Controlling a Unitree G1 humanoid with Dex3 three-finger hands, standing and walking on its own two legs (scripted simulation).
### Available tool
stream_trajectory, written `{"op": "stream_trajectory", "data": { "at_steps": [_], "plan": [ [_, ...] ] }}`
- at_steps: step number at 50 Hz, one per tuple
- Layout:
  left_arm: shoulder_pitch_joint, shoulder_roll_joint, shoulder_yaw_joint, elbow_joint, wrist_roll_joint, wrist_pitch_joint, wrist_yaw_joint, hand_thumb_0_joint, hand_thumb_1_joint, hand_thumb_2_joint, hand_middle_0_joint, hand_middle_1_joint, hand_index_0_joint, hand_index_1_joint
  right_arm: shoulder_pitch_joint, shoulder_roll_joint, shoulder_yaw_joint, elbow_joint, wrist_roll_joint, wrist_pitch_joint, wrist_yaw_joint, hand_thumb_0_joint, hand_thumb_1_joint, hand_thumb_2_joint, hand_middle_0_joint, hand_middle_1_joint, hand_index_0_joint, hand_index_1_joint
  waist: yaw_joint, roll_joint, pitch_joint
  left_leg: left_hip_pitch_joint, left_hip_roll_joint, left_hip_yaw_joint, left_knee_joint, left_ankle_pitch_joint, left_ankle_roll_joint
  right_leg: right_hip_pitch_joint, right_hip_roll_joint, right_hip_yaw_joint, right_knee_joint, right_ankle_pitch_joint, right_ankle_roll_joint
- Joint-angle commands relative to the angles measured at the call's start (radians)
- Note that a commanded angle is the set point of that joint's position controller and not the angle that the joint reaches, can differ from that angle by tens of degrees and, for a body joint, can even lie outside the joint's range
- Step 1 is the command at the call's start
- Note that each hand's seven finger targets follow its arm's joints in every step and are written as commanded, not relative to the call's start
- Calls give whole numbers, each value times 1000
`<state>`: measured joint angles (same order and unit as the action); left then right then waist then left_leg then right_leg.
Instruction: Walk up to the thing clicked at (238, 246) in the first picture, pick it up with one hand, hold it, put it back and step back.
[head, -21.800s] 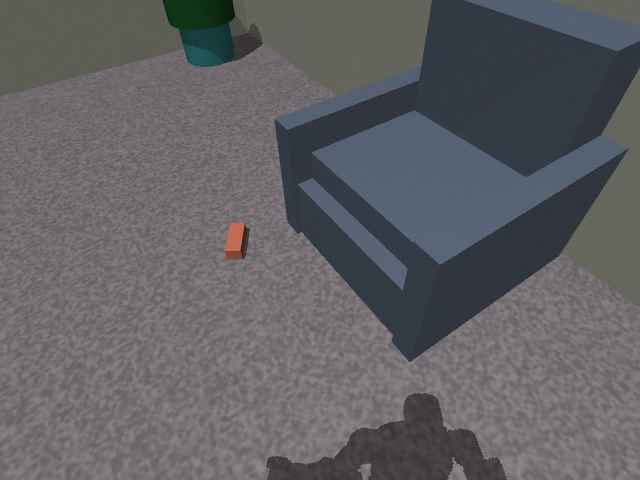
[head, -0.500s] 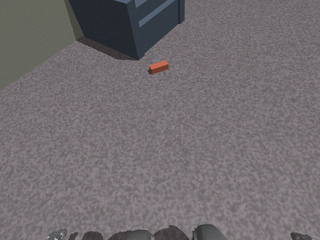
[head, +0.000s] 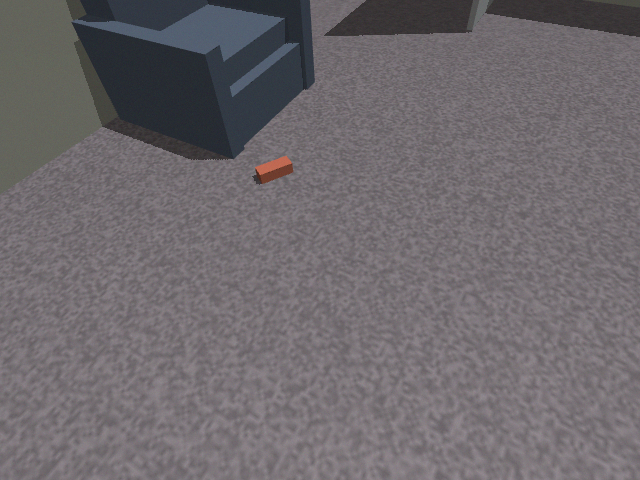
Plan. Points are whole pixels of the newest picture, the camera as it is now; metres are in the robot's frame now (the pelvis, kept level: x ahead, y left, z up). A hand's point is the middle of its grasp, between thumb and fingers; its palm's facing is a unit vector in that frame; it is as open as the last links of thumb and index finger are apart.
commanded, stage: walk up
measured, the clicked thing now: (274, 169) +1.49 +0.27 -0.72
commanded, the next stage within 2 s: stand in 0.50 s
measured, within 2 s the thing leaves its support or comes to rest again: neither
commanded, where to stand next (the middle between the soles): +0.07 -0.01 m, yaw -1 degrees
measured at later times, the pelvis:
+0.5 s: pelvis +0.01 +0.01 +0.02, yaw -4 degrees
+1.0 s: pelvis -0.01 +0.01 +0.03, yaw -2 degrees
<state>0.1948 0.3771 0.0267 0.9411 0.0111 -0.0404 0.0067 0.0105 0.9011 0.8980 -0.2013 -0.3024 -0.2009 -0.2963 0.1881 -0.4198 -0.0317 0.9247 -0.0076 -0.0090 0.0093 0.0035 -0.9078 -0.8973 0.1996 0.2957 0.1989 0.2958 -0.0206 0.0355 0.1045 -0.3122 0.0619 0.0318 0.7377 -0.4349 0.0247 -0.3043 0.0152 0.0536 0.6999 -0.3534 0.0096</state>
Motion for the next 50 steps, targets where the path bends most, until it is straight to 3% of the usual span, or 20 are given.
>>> {"op": "stream_trajectory", "data": {
  "at_steps": [1,2,3,4,5,6,7,8,9,11,12,16,24,26,29,31,42,46,47,50],
  "plan": [
    [-107,193,45,-75,-15,-14,16,0,900,900,-200,-300,-200,-300,61,-227,-59,-18,-10,-42,-15,0,-900,-900,200,300,200,300,-32,-15,-135,135,163,-228,-332,296,82,-71,-22,55,32,260,-44],
    [-49,192,44,-48,-16,-7,17,0,900,900,-200,-300,-200,-300,-1,-256,-59,-31,-9,-42,-14,0,-900,-900,200,300,200,300,9,1,-135,107,250,-318,-361,185,141,-67,4,13,25,94,-35],
    [-28,211,48,-23,-11,-4,16,0,900,900,-200,-300,-200,-300,-60,-262,-59,-34,-6,-39,-7,0,-900,-900,200,300,200,300,29,10,-98,-8,273,-298,-356,69,168,15,-3,-15,9,-83,-39],
    [-5,213,49,-2,-5,-11,15,0,900,900,-200,-300,-200,-300,-101,-244,-51,-31,-7,-32,-3,0,-900,-900,200,300,200,300,53,12,-72,-67,244,-256,-336,30,133,81,-22,16,-73,-72,-49],
    [-12,210,48,14,2,-15,11,0,900,900,-200,-300,-200,-300,-112,-211,-42,-26,-9,-25,-1,0,-900,-900,200,300,200,300,47,-13,-51,-91,168,-168,-305,-3,83,96,-39,93,-168,-20,-65],
    [-34,220,49,19,3,-21,9,0,900,900,-200,-300,-200,-300,-110,-183,-36,-25,-3,-20,-1,0,-900,-900,200,300,200,300,32,-53,-34,-81,83,-82,-231,20,37,74,-83,194,-227,42,-93],
    [-69,248,53,16,-1,-27,8,0,900,900,-200,-300,-200,-300,-95,-167,-28,-12,-4,-21,-1,0,-900,-900,200,300,200,300,11,-84,-27,-56,31,-28,-183,49,7,24,-131,272,-258,55,-116],
    [-88,261,52,18,-5,-24,8,0,900,900,-200,-300,-200,-300,-68,-168,-27,12,-4,-21,-1,0,-900,-900,200,300,200,300,-6,-76,-31,9,15,-24,-181,32,3,-41,-161,306,-282,21,-129],
    [-119,251,46,15,-8,-21,8,0,900,900,-200,-300,-200,-300,-41,-173,-28,34,-4,-24,0,0,-900,-900,200,300,200,300,-22,-45,-35,75,23,-37,-235,37,8,-81,-148,269,-275,30,-112],
    [-123,210,32,29,-10,-20,8,0,900,900,-200,-300,-200,-300,-73,-190,-32,48,-1,-31,3,0,-900,-900,200,300,200,300,-7,-11,-68,106,74,-75,-304,80,31,-40,-81,155,-225,149,-73],
    [-110,200,29,45,-9,-20,8,0,900,900,-200,-300,-200,-300,-98,-185,-29,48,1,-31,3,0,-900,-900,200,300,200,300,8,-24,-89,95,92,-84,-302,103,41,7,-65,130,-219,186,-67],
    [-131,215,27,66,-6,-22,11,0,900,900,-200,-300,-200,-300,-99,-169,-22,72,8,-29,-2,0,-900,-900,200,300,200,300,-2,-90,-155,146,75,-27,-293,221,22,75,-100,155,-230,325,-63],
    [-153,197,18,105,-9,-10,14,0,900,900,-200,-300,-200,-300,-141,-169,-25,112,3,-23,-4,0,-900,-900,200,300,200,300,5,-51,-157,186,93,-12,-341,238,27,90,-89,128,-242,361,-47],
    [-166,194,17,111,-9,-7,7,0,900,900,-200,-300,-200,-300,-143,-162,-22,111,3,-21,-9,0,-900,-900,200,300,200,300,-1,-63,-166,190,76,-38,-357,365,1,141,-119,126,-284,462,-36],
    [-162,184,13,126,-10,2,4,0,900,900,-200,-300,-200,-300,-167,-164,-22,122,1,-19,-10,0,-900,-900,200,300,200,300,5,-39,-149,214,82,-44,-392,320,-4,117,-105,110,-313,382,-30],
    [-185,191,18,125,-10,4,5,0,900,900,-200,-300,-200,-300,-154,-158,-21,128,0,-22,-10,0,-900,-900,200,300,200,300,-2,-47,-170,222,83,-42,-403,367,-9,151,-112,105,-318,413,-31],
    [-185,177,16,143,-5,6,3,0,900,900,-200,-300,-200,-300,-177,-152,-22,145,-3,-23,-9,0,-900,-900,200,300,200,300,2,-23,-159,250,87,-42,-449,333,-14,157,-119,88,-383,379,-18],
    [-188,181,15,144,-4,6,1,0,900,900,-200,-300,-200,-300,-178,-141,-23,148,-5,-18,-7,0,-900,-900,200,300,200,300,1,-50,-113,235,83,-52,-473,213,-17,103,-115,95,-414,248,-15],
    [-182,176,15,143,-3,5,0,0,900,900,-200,-300,-200,-300,-177,-153,-26,149,-6,-19,-7,0,-900,-900,200,300,200,300,2,-31,-129,244,88,-51,-469,232,-13,118,-119,94,-414,283,-16],
    [-175,175,14,144,-2,4,0,0,900,900,-200,-300,-200,-300,-173,-149,-26,151,-6,-18,-5,0,-900,-900,200,300,200,300,3,-37,-106,206,86,-65,-489,171,-13,116,-114,89,-422,231,-11]
  ]
}}
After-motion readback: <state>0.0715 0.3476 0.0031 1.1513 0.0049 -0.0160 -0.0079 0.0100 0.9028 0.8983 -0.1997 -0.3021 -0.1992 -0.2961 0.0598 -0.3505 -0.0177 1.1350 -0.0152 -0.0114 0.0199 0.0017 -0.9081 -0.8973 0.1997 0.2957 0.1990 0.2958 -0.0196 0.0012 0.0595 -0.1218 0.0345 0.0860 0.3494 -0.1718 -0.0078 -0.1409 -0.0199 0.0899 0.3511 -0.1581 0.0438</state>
